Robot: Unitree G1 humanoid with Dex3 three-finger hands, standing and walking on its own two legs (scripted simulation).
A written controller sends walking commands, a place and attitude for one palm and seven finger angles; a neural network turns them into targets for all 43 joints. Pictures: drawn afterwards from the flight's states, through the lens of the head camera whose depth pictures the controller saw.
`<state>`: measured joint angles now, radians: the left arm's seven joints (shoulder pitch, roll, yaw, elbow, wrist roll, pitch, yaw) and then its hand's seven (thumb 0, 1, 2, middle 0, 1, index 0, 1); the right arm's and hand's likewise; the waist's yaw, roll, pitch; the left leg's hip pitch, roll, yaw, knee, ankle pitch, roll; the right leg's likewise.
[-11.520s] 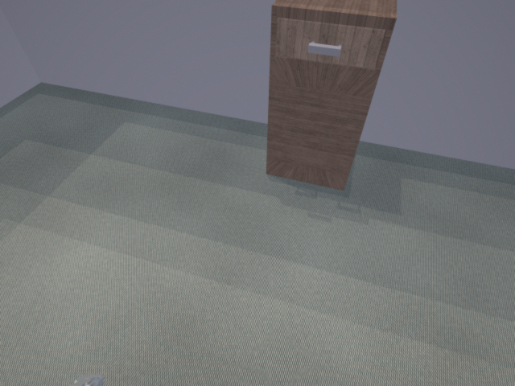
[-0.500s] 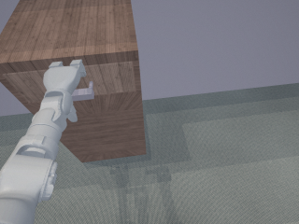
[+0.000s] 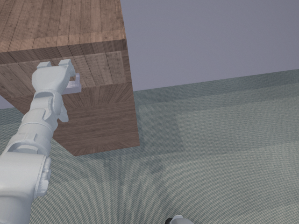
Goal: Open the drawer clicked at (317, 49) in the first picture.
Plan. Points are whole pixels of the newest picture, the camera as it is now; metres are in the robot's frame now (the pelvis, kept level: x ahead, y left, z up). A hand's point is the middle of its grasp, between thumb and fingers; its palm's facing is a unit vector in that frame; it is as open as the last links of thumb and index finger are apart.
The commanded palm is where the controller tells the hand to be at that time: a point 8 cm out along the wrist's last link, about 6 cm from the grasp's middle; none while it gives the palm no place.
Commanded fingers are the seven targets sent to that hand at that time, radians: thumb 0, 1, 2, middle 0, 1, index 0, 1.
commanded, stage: lower the fingers behind the handle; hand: left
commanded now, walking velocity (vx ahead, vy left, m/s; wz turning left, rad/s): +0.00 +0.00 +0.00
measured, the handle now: (61, 83) +0.54 +0.25 +0.01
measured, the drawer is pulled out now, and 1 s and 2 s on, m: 0.00 0.00 0.00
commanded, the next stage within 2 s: lift the fingers back up to retry in 1.12 s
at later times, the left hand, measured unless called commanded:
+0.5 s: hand (63, 94) +0.49 +0.23 +0.02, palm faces -0.03 -0.01 -1.00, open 13.7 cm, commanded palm +0.47 +0.24 +0.06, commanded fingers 0.00 -0.50 0.30 -0.30 -1.20 -0.30 -1.20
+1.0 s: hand (64, 94) +0.49 +0.23 +0.02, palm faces -0.02 -0.01 -1.00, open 13.8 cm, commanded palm +0.47 +0.24 +0.04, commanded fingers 0.00 -0.50 0.30 -0.30 -1.20 -0.30 -1.20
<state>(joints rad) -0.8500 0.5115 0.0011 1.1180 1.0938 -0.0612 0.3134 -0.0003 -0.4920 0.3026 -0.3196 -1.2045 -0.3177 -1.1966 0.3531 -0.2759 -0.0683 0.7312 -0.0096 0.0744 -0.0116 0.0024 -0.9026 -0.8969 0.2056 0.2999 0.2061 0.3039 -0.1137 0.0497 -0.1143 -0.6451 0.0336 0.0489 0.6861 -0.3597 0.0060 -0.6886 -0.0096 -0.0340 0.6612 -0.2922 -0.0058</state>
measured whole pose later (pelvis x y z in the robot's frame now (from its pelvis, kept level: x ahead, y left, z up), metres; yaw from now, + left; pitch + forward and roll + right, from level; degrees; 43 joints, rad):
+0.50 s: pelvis -0.01 +0.01 -0.01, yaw +0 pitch +20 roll -1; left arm -0.89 0.47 -0.03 1.17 1.10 -0.02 0.38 0.00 -0.49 0.30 -0.32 -1.20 -0.32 -1.26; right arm 0.34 -0.26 -0.05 0.73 -0.02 0.07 0.00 0.00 -0.90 -0.90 0.21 0.30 0.21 0.30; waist -0.12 0.05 -0.14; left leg -0.73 0.03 0.05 0.77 -0.39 0.02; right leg -0.77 -0.02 -0.03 0.72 -0.31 0.01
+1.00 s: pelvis -0.03 +0.01 -0.02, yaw -1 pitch +22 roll -1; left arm -0.96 0.52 -0.03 1.19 1.09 -0.01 0.35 0.00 -0.49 0.30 -0.32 -1.20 -0.27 -1.33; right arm 0.37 -0.27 -0.03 0.71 0.00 0.07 -0.01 0.00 -0.90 -0.90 0.21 0.30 0.21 0.30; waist -0.15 0.04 -0.14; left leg -0.84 0.03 0.05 0.86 -0.40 0.03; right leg -0.88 -0.02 -0.02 0.81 -0.31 0.01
